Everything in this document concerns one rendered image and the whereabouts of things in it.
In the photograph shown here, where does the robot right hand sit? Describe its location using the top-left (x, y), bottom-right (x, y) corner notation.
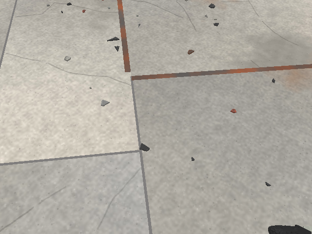
top-left (268, 224), bottom-right (312, 234)

